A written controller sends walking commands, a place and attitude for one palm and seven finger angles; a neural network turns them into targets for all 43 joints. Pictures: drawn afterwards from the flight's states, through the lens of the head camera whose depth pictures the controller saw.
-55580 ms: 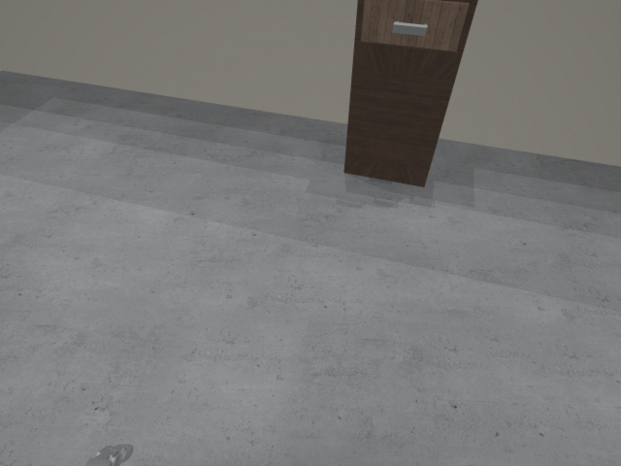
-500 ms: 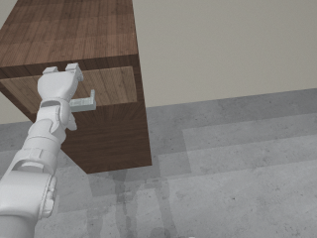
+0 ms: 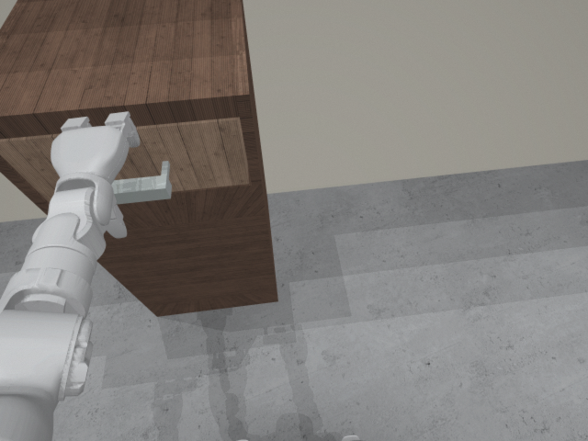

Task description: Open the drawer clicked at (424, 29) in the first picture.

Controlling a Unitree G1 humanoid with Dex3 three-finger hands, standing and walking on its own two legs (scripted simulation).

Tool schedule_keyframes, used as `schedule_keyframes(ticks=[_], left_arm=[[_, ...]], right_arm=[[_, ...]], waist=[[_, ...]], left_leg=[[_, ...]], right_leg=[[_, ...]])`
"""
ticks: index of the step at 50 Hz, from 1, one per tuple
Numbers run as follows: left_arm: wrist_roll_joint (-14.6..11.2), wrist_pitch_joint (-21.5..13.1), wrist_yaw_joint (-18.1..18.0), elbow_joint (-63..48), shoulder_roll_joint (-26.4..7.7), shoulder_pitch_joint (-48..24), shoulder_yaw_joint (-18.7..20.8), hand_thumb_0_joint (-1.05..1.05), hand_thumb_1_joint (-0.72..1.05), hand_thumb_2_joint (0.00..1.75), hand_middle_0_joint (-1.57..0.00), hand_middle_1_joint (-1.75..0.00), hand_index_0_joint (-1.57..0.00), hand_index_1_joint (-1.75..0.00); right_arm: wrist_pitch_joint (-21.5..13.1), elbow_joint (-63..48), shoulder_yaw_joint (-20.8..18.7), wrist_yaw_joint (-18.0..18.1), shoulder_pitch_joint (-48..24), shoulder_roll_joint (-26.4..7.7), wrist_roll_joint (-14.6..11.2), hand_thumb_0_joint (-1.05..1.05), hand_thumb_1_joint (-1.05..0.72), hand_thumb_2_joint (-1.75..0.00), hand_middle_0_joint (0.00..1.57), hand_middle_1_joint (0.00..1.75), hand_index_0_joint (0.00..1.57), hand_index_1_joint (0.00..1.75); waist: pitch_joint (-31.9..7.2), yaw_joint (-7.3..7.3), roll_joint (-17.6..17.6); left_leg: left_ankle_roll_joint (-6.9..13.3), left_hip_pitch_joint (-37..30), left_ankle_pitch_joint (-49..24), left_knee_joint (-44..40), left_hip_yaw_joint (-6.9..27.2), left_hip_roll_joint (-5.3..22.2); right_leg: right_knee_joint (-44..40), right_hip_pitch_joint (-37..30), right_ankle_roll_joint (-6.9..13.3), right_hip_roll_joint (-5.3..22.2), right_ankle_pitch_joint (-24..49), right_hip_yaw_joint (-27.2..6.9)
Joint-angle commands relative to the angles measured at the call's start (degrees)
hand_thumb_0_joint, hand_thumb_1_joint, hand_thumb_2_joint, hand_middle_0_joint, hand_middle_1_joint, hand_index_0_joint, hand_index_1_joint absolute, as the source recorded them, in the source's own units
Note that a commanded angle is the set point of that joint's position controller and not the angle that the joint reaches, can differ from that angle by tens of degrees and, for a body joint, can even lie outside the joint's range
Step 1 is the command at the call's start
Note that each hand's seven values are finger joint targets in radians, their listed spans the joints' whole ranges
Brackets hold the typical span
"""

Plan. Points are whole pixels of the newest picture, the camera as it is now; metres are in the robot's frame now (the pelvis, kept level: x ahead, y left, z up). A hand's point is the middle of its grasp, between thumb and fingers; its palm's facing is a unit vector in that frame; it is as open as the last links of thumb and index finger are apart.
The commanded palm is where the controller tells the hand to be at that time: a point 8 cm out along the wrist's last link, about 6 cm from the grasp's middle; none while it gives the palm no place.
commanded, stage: move the hooked fingers above the handle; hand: left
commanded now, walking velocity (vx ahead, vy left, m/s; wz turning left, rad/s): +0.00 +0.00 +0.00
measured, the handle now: (133, 180) +0.52 +0.26 +0.00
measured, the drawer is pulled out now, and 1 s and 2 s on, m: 0.00 0.00 0.00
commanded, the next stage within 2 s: none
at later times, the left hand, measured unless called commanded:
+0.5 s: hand (120, 175) +0.48 +0.24 +0.06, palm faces -0.01 +0.00 -1.00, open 13.7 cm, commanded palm +0.45 +0.25 +0.12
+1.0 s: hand (108, 177) +0.48 +0.26 +0.06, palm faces +0.00 +0.00 -1.00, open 13.7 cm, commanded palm +0.45 +0.25 +0.12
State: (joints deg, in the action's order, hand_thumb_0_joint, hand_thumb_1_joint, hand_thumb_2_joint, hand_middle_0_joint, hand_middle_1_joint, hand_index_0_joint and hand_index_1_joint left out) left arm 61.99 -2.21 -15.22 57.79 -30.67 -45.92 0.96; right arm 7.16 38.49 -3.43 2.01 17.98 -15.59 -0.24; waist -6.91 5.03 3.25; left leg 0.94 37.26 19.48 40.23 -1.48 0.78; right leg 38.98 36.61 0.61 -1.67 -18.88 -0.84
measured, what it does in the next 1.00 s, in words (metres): stands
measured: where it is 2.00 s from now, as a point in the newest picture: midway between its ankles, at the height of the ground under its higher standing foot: outside the picture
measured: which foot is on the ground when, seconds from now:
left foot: down 0.00-1.00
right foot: down 0.00-1.00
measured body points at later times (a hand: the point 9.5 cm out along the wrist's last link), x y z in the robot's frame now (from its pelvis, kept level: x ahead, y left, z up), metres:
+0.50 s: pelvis +0.00 +0.01 +0.00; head +0.08 -0.01 +0.44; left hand +0.47 +0.24 +0.12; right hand +0.04 -0.26 -0.14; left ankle -0.01 +0.11 -0.71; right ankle -0.01 -0.12 -0.71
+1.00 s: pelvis +0.00 +0.01 +0.00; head +0.08 +0.00 +0.44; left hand +0.47 +0.25 +0.12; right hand +0.03 -0.27 -0.13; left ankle -0.01 +0.11 -0.71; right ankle -0.01 -0.12 -0.71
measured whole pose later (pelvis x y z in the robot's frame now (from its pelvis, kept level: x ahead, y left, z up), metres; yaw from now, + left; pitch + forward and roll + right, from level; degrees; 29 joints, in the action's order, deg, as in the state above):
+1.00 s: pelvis +0.00 +0.01 +0.00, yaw +0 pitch +17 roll -1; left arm 61.9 -1.9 -15.7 57.8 -29.9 -46.3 -0.3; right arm 7.2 39.7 -3.4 1.4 19.0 -15.2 -0.2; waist -7.2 5.0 3.4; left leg 1.6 37.7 19.9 41.1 -1.5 0.4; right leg 38.9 36.6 -0.1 -1.3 -18.9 -0.8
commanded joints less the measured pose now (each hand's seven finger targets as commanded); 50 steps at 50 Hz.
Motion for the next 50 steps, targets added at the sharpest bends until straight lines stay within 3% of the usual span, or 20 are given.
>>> schedule_keyframes(ticks=[1, 6, 11, 12, 14, 17, 20, 24, 26, 27, 30, 31, 36, 37, 38, 42, 44, 46, 47, 50], left_arm=[[-2.0, 1.1, 1.1, -9.8, -15.7, -21.9, 2.4, 0.0, -0.5, 0.3, -0.3, -1.2, -0.3, -1.2], [-2.9, -4.6, 3.8, -17.8, -9.8, -27.5, -3.2, 0.0, -0.5, 0.3, -0.3, -1.2, -0.3, -1.2], [-2.2, -6.5, 0.6, -16.4, -13.7, -28.1, 1.3, 0.0, -0.5, 0.3, -0.3, -1.2, -0.3, -1.2], [-1.8, -5.9, -0.5, -15.1, -13.3, -27.5, 1.2, 0.0, -0.5, 0.3, -0.3, -1.2, -0.3, -1.2], [-1.2, -3.4, -2.7, -11.6, -15.9, -27.0, 3.7, 0.0, -0.5, 0.3, -0.3, -1.2, -0.3, -1.2], [0.1, 0.3, -4.3, -9.1, -20.0, -26.0, 6.4, 0.0, -0.5, 0.3, -0.3, -1.2, -0.3, -1.2], [0.5, 3.1, -3.8, -8.0, -17.7, -24.1, 4.8, 0.0, -0.5, 0.3, -0.3, -1.2, -0.3, -1.2], [-0.3, 5.1, -2.2, -5.5, -18.0, -24.4, 3.8, 0.0, -0.5, 0.3, -0.3, -1.2, -0.3, -1.2], [-0.9, 3.9, -0.4, -6.5, -18.9, -24.2, 4.1, 0.0, -0.5, 0.3, -0.3, -1.2, -0.3, -1.2], [-1.0, 3.0, 0.6, -7.3, -16.6, -25.8, 1.7, 0.0, -0.5, 0.3, -0.3, -1.2, -0.3, -1.2], [-1.0, -1.0, 2.9, -10.8, -13.9, -26.8, -0.8, 0.0, -0.5, 0.3, -0.3, -1.2, -0.3, -1.2], [-1.6, -2.4, 3.5, -12.5, -11.4, -27.8, -2.7, 0.0, -0.5, 0.3, -0.3, -1.2, -0.3, -1.2], [-3.0, -7.2, 2.8, -17.9, -8.0, -29.1, -3.8, 0.0, -0.5, 0.3, -0.3, -1.2, -0.3, -1.2], [-2.9, -7.3, 2.0, -17.6, -10.2, -28.8, -1.5, 0.0, -0.5, 0.3, -0.3, -1.2, -0.3, -1.2], [-2.5, -7.0, 0.9, -16.2, -13.8, -27.2, 1.7, 0.0, -0.5, 0.3, -0.3, -1.2, -0.3, -1.2], [-1.1, -3.2, -3.4, -12.5, -18.3, -25.7, 5.9, 0.0, -0.5, 0.3, -0.3, -1.2, -0.3, -1.2], [-0.3, 0.0, -4.3, -9.3, -17.6, -23.9, 5.0, 0.0, -0.5, 0.3, -0.3, -1.2, -0.3, -1.2], [0.3, 1.8, -4.0, -9.2, -18.2, -24.8, 5.0, 0.0, -0.5, 0.3, -0.3, -1.2, -0.3, -1.2], [0.0, 2.5, -3.3, -9.3, -16.2, -24.1, 3.3, 0.0, -0.5, 0.3, -0.3, -1.2, -0.3, -1.2], [-1.2, 2.1, -0.4, -11.6, -14.1, -24.5, 1.4, 0.0, -0.5, 0.3, -0.3, -1.2, -0.3, -1.2]], right_arm=[[-0.8, -3.7, -2.9, 1.0, 6.5, -8.7, -0.3, 0.0, -0.9, -0.9, 0.2, 0.3, 0.2, 0.3], [-1.2, -2.9, -3.2, 1.6, 6.8, -8.0, -0.3, 0.0, -0.9, -0.9, 0.2, 0.3, 0.2, 0.3], [-1.2, -1.6, -3.1, 1.2, 7.8, -7.8, 0.2, 0.0, -0.9, -0.9, 0.2, 0.3, 0.2, 0.3], [-1.2, -1.7, -3.0, 0.9, 7.6, -7.6, 0.2, 0.0, -0.9, -0.9, 0.2, 0.3, 0.2, 0.3], [-1.1, -1.5, -2.5, 0.4, 7.5, -8.0, 0.3, 0.0, -0.9, -0.9, 0.2, 0.3, 0.2, 0.3], [-0.7, -2.2, -2.2, 0.0, 6.9, -8.2, 0.5, 0.0, -0.9, -0.9, 0.2, 0.3, 0.2, 0.3], [-0.4, -2.7, -2.5, -0.2, 6.7, -8.3, 0.4, 0.0, -0.9, -0.9, 0.2, 0.3, 0.2, 0.3], [0.1, -3.2, -1.9, 0.3, 6.0, -8.7, -0.3, 0.0, -0.9, -0.9, 0.2, 0.3, 0.2, 0.3], [-0.1, -3.9, -2.0, 1.1, 5.9, -8.9, -0.4, 0.0, -0.9, -0.9, 0.2, 0.3, 0.2, 0.3], [-0.3, -4.0, -2.1, 1.4, 6.0, -8.7, -0.7, 0.0, -0.9, -0.9, 0.2, 0.3, 0.2, 0.3], [-1.2, -3.6, -2.6, 2.0, 7.0, -8.5, -0.6, 0.0, -0.9, -0.9, 0.2, 0.3, 0.2, 0.3], [-1.4, -3.6, -2.7, 2.0, 7.2, -8.3, -0.4, 0.0, -0.9, -0.9, 0.2, 0.3, 0.2, 0.3], [-1.9, -2.3, -3.4, 1.5, 8.3, -7.6, 0.2, 0.0, -0.9, -0.9, 0.2, 0.3, 0.2, 0.3], [-1.9, -1.9, -3.4, 1.2, 8.7, -7.7, 0.3, 0.0, -0.9, -0.9, 0.2, 0.3, 0.2, 0.3], [-1.7, -1.6, -3.3, 1.1, 8.7, -8.0, 0.4, 0.0, -0.9, -0.9, 0.2, 0.3, 0.2, 0.3], [-1.1, -1.8, -2.5, 0.2, 7.4, -8.2, 0.5, 0.0, -0.9, -0.9, 0.2, 0.3, 0.2, 0.3], [-0.9, -2.1, -2.3, -0.1, 6.5, -8.3, 0.4, 0.0, -0.9, -0.9, 0.2, 0.3, 0.2, 0.3], [-0.8, -2.4, -2.5, -0.2, 6.6, -8.6, 0.4, 0.0, -0.9, -0.9, 0.2, 0.3, 0.2, 0.3], [-0.8, -2.8, -2.7, -0.3, 6.8, -8.5, 0.2, 0.0, -0.9, -0.9, 0.2, 0.3, 0.2, 0.3], [-0.8, -3.0, -3.2, 0.2, 7.4, -8.6, -0.1, 0.0, -0.9, -0.9, 0.2, 0.3, 0.2, 0.3]], waist=[[-25.8, 0.44, -5.2], [-20.8, 2.55, -1.2], [-20.4, 1.14, 1.2], [-20.5, 0.81, 3.3], [-19.7, 0.05, 2.4], [-24.2, -1.47, 1.9], [-25.9, -1.53, 0.1], [-22.0, -0.72, -4.4], [-22.9, -0.45, -5.8], [-21.9, 0.8, -4.6], [-21.4, 1.58, -2.3], [-21.0, 2.67, -1.9], [-22.0, 2.44, 3.5], [-22.6, 1.73, 3.6], [-22.9, 0.66, 3.9], [-22.4, -1.06, 2.6], [-20.6, -1.33, 2.3], [-24.0, -1.32, 1.2], [-25.9, -0.99, 1.8], [-27.0, 0.02, -1.3]], left_leg=[[2.2, -13.6, -24.4, -2.4, -1.3, -1.9], [2.4, -18.2, -22.5, -3.1, 0.2, -1.7], [1.7, -18.3, -23.1, -2.4, 1.5, -1.8], [1.4, -18.1, -23.3, -2.4, 1.5, -1.8], [1.1, -15.4, -22.2, -2.5, 1.4, -1.8], [1.1, -13.4, -24.2, -2.0, 0.3, -2.0], [1.0, -14.3, -26.7, -1.9, -0.2, -1.5], [1.6, -11.5, -20.5, -3.7, -0.8, -1.7], [2.1, -11.3, -19.8, -3.9, -0.9, -1.8], [2.2, -12.3, -18.8, -4.1, -0.9, -1.7], [2.3, -15.6, -19.0, -3.5, -0.1, -1.6], [2.4, -16.9, -19.6, -3.3, 0.1, -1.5], [1.6, -22.1, -23.6, -1.7, 1.8, -1.2], [1.4, -21.6, -23.9, -1.6, 2.0, -1.2], [1.3, -20.5, -24.5, -1.4, 2.0, -1.3], [1.1, -14.5, -24.0, -1.9, 1.2, -1.8], [0.9, -12.7, -23.1, -2.3, 0.6, -1.7], [1.0, -13.7, -24.7, -2.1, 0.4, -1.5], [1.1, -15.2, -25.3, -2.0, -0.1, -1.5], [1.6, -17.7, -26.7, -2.2, 0.1, -1.1]], right_leg=[[-4.4, -18.5, 0.4, -0.5, 26.9, 0.8], [-6.1, -11.8, 0.8, -0.7, 20.3, 1.1], [-4.4, -8.3, 1.6, -1.1, 16.8, 1.9], [-3.9, -7.3, 1.7, -1.2, 16.5, 2.1], [-3.1, -7.1, 1.9, -1.4, 15.5, 2.7], [-1.8, -11.4, 1.8, -1.2, 19.2, 2.3], [-1.9, -12.6, 1.5, -1.2, 21.5, 2.5], [-3.9, -14.4, 0.9, -0.9, 19.3, 1.9], [-4.8, -16.8, 0.7, -0.6, 20.2, 1.2], [-5.2, -15.4, 0.6, -0.5, 19.6, 1.1], [-5.7, -12.1, 0.8, -0.7, 17.4, 1.1], [-6.1, -11.2, 0.8, -0.8, 17.4, 1.0], [-4.8, -5.5, 1.5, -1.4, 15.1, 2.0], [-4.3, -5.7, 1.5, -1.4, 15.3, 2.1], [-3.7, -6.3, 1.8, -1.5, 16.0, 2.2], [-2.3, -9.3, 1.9, -1.4, 17.6, 2.6], [-2.2, -9.3, 2.0, -1.4, 17.3, 3.0], [-2.2, -11.5, 1.9, -1.4, 19.0, 2.6], [-2.5, -12.2, 1.6, -1.3, 20.3, 2.3], [-3.6, -13.6, 1.1, -1.2, 22.0, 2.1]])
